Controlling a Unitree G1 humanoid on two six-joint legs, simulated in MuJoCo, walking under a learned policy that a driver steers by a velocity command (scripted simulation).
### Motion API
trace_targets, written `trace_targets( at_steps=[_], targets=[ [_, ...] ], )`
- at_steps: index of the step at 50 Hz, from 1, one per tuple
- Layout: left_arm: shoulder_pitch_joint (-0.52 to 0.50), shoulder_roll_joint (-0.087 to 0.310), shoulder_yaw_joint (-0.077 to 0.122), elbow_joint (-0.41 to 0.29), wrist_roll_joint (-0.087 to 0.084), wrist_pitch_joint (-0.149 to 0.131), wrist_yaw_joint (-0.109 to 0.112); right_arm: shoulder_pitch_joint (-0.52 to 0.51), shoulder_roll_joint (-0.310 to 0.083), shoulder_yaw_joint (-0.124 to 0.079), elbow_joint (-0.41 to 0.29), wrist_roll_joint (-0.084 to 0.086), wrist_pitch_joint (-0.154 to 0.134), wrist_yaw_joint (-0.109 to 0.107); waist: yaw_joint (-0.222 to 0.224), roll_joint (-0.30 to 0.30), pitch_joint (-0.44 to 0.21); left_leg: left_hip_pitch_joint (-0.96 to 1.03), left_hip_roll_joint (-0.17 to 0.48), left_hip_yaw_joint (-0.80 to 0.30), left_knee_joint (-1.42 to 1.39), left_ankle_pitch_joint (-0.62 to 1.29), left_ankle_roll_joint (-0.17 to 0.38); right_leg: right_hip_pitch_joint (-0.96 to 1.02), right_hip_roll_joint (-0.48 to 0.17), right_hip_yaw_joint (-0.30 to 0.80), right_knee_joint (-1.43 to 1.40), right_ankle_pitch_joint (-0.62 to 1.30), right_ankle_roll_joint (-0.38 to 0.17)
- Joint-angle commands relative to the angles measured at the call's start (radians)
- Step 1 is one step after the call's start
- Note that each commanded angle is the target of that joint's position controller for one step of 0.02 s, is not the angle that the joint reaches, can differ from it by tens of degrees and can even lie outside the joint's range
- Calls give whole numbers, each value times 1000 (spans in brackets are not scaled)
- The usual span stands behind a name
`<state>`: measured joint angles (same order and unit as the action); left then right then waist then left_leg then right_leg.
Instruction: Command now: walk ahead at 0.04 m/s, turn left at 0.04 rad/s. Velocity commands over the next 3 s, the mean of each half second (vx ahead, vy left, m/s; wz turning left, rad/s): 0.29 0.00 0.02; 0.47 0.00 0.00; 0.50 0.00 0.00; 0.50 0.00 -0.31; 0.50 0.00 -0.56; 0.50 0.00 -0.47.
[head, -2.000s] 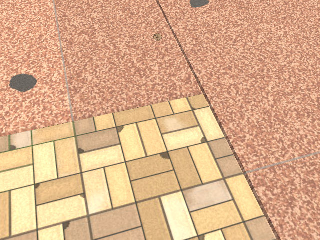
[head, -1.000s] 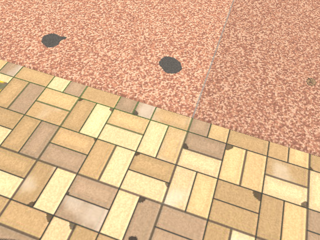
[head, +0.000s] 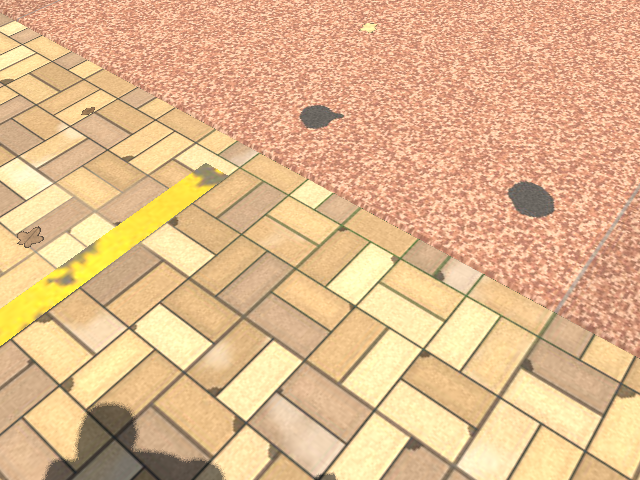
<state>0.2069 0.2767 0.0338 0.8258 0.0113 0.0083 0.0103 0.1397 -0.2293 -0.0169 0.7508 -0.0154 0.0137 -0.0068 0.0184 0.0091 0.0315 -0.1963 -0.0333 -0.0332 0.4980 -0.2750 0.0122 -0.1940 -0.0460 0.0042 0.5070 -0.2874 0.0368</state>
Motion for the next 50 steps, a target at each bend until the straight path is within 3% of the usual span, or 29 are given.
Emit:
trace_targets(
  at_steps=[1, 3, 5, 10, 12, 13, 14, 15, 16, 17, 18, 19, 21, 23, 25, 27, 29, 30, 31, 32, 33, 34, 35, 36, 37, 40, 43, 47, 50],
  targets=[
    [-7, 105, 20, -33, 1, -25, 7, -3, -122, -39, -35, 3, 0, -15, -13, -55, -49, 21, 52, -53, -76, 37, 28, -10, -17, 22, -89, 84, -20],
    [16, 114, 24, -21, -12, -26, 14, 10, -140, -49, -24, 13, 6, -19, -13, -24, -8, -36, 37, -54, -72, -278, 53, -71, 11, 4, -63, -217, -46],
    [12, 108, 21, -35, -16, -38, 21, 24, -140, -51, -20, 23, -6, -18, -17, 1, 76, -121, 60, -98, -90, -445, 84, -146, 7, 23, -47, -363, -74],
    [35, 87, 18, -52, -32, -104, 3, 80, -144, -54, -1, 36, -67, 2, -17, 62, 71, -98, 135, -226, -108, -421, 140, -170, 7, 47, 29, -279, -120],
    [74, 87, 18, -49, -36, -124, -9, 58, -137, -49, -16, 38, -81, 9, 7, 49, 62, -139, 114, -204, -67, -327, 135, -96, 3, 78, 5, -243, -151],
    [136, 106, 22, -36, -39, -132, -15, 23, -125, -45, -34, 40, -91, 12, 35, 6, 57, -212, 72, -137, 30, -232, 112, -11, -23, 140, -38, -221, -181],
    [234, 164, 41, -4, -43, -135, -20, -19, -100, -39, -64, 39, -108, 15, 60, -128, 37, -343, -1, -16, 217, -84, 67, 146, -100, 293, -104, -121, -229],
    [324, 225, 63, 17, -44, -131, -24, -61, -106, -38, -92, 36, -129, 18, 95, -240, 24, -534, -15, 43, 413, -60, 29, 316, -256, 527, -190, 26, -318],
    [389, 211, 61, 27, -31, -127, -24, -121, -129, -41, -113, 41, -137, 17, 133, -219, 38, -727, 6, -3, 596, -333, 25, 416, -360, 663, -231, 169, -385],
    [388, 185, 54, 28, -19, -119, -20, -128, -131, -43, -122, 53, -136, 19, 118, -134, 48, -842, 56, -33, 706, -356, 36, 478, -370, 632, -201, 222, -377],
    [378, 158, 46, 20, -13, -109, -17, -129, -114, -33, -127, 57, -132, 25, 111, -95, 34, -895, 89, -23, 741, -317, 44, 512, -349, 552, -200, 247, -348],
    [345, 140, 38, 17, -16, -96, -13, -144, -99, -27, -138, 56, -128, 34, 94, -77, 60, -907, 123, -13, 690, -272, 45, 476, -330, 474, -230, 254, -311],
    [232, 108, 23, -12, -20, -72, -2, -147, -77, -16, -148, 47, -122, 54, 50, -101, 96, -722, 142, 22, 482, -131, 20, 276, -245, 306, -325, 243, -245],
    [151, 146, 32, -39, -30, -69, 10, -115, -45, -2, -137, 34, -120, 75, 18, -137, 61, -353, 84, 82, 256, 121, -6, 31, -124, 113, -374, 214, -192],
    [183, 200, 51, -34, -36, -78, 11, -91, -96, -21, -132, 37, -109, 70, 0, -154, 38, -192, 43, 91, 195, 225, -15, 3, -153, 102, -404, 216, -193],
    [177, 202, 56, -32, -42, -79, 8, -44, -141, -40, -123, 39, -98, 54, -46, -144, 24, -137, 31, 80, 116, 218, 14, 72, -175, 80, -317, 375, -163],
    [197, 178, 50, -27, -30, -70, 7, 148, -195, -77, -63, 40, -85, 36, -146, -107, -93, 107, -4, 105, 96, 172, 59, 50, -135, 18, -22, 590, -116],
    [211, 131, 33, -39, -8, -68, 10, 296, -236, -95, -29, 38, -77, 25, -209, -35, -184, 324, 97, -12, 119, 114, 91, -108, -95, -3, 254, 425, -81],
    [346, -34, -9, -77, -15, -80, 9, 344, -369, -107, -15, 9, -81, 27, -105, 347, -319, 503, 374, -576, -100, -203, 256, -367, 89, 20, 675, -226, -27],
    [321, 58, 8, -65, -47, -101, 5, 311, -284, -85, -26, 25, -94, 37, -120, 285, -302, 448, 405, -842, -310, -416, 275, -477, 90, 148, 825, -275, -39],
    [216, 127, 30, -92, -75, -108, 0, 218, -237, -71, -31, 28, -104, 39, -97, 195, -140, 331, 398, -708, -311, -403, 236, -564, 27, 119, 865, -185, -60],
    [142, 137, 29, -107, -64, -112, 2, 150, -210, -64, -38, 25, -109, 40, -78, 92, -76, 205, 361, -557, -293, -253, 215, -537, -29, 93, 818, -85, -76],
    [117, 131, 33, -106, -40, -111, 6, 104, -188, -59, -38, 14, -111, 43, -50, 56, -49, 107, 309, -433, -285, -117, 200, -491, -67, 90, 760, -15, -79],
    [137, 126, 37, -99, -34, -102, 4, 76, -164, -54, -37, 1, -116, 43, -15, 90, -53, 47, 267, -349, -300, -41, 189, -430, -97, 101, 717, 34, -82],
    [153, 115, 37, -90, -35, -91, 1, 66, -148, -51, -33, 1, -121, 42, 0, 107, -59, 20, 247, -303, -325, -2, 193, -394, -105, 99, 690, 57, -79],
    [117, 90, 32, -97, -22, -70, 1, 95, -157, -55, -1, 14, -138, 35, 8, 59, -19, -15, 241, -215, -383, 86, 225, -425, -111, 79, 598, 103, -55],
    [1, 81, 29, -134, -12, -74, 1, 142, -176, -58, 26, 17, -131, 20, -23, 25, 24, 34, 245, -169, -411, 137, 234, -528, -112, 74, 435, 229, -22],
    [-132, 53, 18, -166, -19, -92, -15, 199, -200, -60, 56, 27, -115, 7, -75, 28, 45, 74, 219, -80, -413, 194, 201, -500, -77, 28, 196, 394, -11],
    [-224, 44, 12, -196, -26, -102, -34, 261, -207, -59, 89, 30, -101, 4, -112, 23, 65, 140, 236, -60, -386, 216, 197, -491, -53, 8, 91, 413, -18]
  ],
)
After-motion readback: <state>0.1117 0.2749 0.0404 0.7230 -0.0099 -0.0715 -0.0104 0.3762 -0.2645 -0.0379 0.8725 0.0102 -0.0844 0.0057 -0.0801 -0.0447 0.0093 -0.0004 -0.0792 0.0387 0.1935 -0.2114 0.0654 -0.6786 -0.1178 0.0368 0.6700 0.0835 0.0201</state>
